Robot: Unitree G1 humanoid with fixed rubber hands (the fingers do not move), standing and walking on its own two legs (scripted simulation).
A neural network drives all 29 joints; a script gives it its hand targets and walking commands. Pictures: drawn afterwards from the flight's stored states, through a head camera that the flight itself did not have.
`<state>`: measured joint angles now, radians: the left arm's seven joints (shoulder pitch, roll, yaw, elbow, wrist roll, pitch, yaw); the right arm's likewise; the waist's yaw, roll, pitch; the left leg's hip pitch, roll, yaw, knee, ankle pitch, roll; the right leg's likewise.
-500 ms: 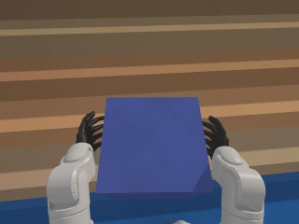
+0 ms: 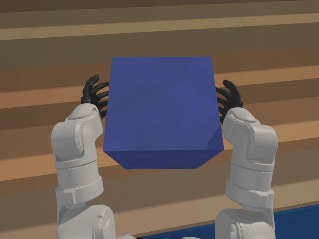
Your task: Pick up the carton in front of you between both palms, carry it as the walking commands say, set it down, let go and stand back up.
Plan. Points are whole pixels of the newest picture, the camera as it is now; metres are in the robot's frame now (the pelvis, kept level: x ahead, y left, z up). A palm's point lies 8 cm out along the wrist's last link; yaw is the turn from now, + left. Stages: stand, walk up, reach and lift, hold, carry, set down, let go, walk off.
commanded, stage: carry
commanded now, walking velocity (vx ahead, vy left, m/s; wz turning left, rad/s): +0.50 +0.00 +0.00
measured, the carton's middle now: (161, 122) +0.37 -0.01 +0.07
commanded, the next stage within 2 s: none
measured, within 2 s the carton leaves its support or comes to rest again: neither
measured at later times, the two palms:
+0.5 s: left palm (106, 14) +0.61 +0.12 +0.22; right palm (215, 9) +0.65 -0.18 +0.22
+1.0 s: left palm out of the picture +0.94 +0.11 +0.45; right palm out of the picture +0.95 -0.19 +0.45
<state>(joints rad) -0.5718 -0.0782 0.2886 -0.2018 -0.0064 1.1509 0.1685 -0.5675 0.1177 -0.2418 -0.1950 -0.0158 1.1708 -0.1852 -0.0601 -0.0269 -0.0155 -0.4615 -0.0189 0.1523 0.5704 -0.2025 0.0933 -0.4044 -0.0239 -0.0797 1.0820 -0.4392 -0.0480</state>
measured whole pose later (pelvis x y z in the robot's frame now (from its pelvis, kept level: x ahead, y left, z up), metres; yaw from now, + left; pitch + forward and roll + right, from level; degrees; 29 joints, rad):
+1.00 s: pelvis +0.59 -0.04 +0.30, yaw +13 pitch +1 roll +6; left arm -0.66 -0.13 0.48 -0.14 0.12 1.22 0.16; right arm -0.77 0.05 -0.19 0.02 0.08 1.27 -0.30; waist -0.27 -0.02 0.01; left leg -0.52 -0.18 0.12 0.87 -0.38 0.14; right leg -0.67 0.04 0.09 1.95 -0.25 -0.06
